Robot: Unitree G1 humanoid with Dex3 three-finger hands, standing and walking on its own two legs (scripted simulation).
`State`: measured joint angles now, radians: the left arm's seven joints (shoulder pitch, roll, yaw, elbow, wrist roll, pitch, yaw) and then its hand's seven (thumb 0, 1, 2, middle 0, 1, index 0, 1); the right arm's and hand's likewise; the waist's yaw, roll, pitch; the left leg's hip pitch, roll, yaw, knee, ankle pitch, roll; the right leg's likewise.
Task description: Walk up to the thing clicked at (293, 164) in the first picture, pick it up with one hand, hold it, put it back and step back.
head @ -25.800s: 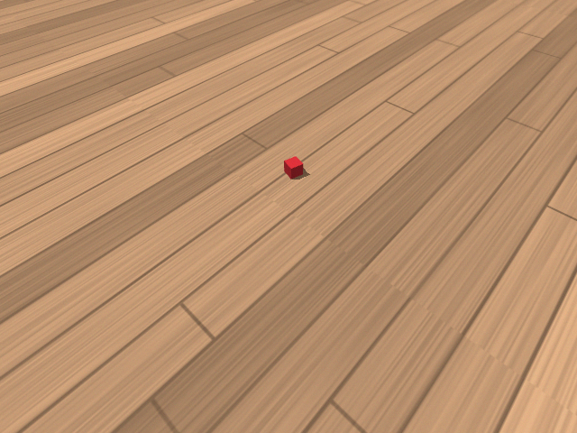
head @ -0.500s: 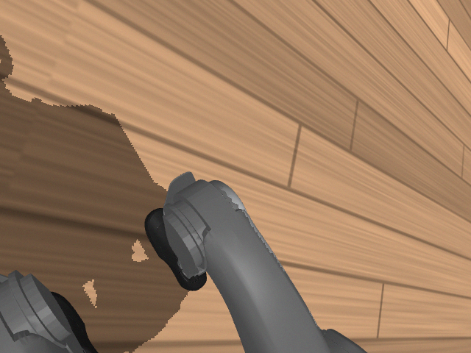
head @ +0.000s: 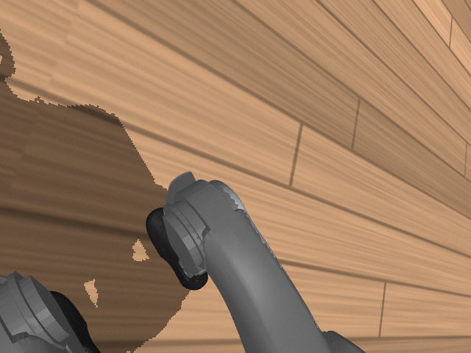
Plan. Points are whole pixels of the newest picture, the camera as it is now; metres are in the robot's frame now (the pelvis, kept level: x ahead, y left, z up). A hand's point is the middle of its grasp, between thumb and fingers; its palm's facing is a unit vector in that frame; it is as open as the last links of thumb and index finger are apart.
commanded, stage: close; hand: left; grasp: from above
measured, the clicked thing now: out of the picture +0.50 +0.33 -0.30
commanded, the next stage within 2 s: settle in 0.10 s
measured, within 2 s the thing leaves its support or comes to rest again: leaves its support in 0.54 s
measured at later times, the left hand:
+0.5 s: hand out of the picture +0.50 +0.32 -0.26, palm faces -0.27 -0.34 -0.90, open 9.7 cm
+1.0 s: hand out of the picture +0.49 +0.34 -0.18, palm faces -0.27 -0.33 -0.90, open 9.7 cm
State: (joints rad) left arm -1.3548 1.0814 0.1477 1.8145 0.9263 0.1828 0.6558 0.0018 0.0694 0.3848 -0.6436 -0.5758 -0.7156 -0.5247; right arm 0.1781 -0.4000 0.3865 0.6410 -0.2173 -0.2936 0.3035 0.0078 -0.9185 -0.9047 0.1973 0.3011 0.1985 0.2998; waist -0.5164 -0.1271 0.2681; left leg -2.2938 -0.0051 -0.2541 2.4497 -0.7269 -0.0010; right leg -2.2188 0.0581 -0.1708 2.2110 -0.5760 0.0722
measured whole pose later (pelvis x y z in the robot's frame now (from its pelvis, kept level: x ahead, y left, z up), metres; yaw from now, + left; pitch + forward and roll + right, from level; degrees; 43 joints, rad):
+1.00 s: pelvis +0.01 -0.01 +0.00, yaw +4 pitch +34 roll -11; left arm -1.24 0.84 0.13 1.61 0.92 0.30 0.45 -0.01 0.03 0.39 -0.73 -0.48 -0.80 -0.42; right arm 0.23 -0.35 0.21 0.74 -0.14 -0.23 0.29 0.00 -0.91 -0.90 0.20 0.30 0.20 0.30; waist -0.40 -0.01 0.05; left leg -2.30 -0.01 -0.18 2.42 -0.73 -0.01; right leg -2.26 0.03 -0.11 2.25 -0.61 0.05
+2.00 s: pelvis +0.01 -0.02 +0.13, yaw +12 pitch +34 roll -3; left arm -0.82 0.46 0.00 1.09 0.85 0.34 0.22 -0.01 0.05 0.38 -0.71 -0.48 -0.78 -0.43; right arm 0.18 -0.29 0.00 0.73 0.01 -0.07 0.09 0.00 -0.92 -0.91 0.20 0.30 0.20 0.30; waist -0.15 0.08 -0.20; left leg -1.91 -0.01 -0.07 1.97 -0.66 -0.02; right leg -1.92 0.01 -0.02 1.90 -0.59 0.02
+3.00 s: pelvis +0.09 -0.01 +0.40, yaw +13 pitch +11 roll +0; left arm -0.48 0.24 -0.18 1.01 0.75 0.45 0.26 -0.01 0.04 0.38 -0.72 -0.45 -0.80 -0.41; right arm 0.26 -0.24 0.00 0.81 0.05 -0.09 -0.05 0.01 -0.89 -0.89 0.20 0.30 0.20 0.30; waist -0.07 0.04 -0.10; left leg -0.59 0.02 -0.02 0.80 -0.39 -0.02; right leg -0.62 0.01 0.01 0.78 -0.35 0.00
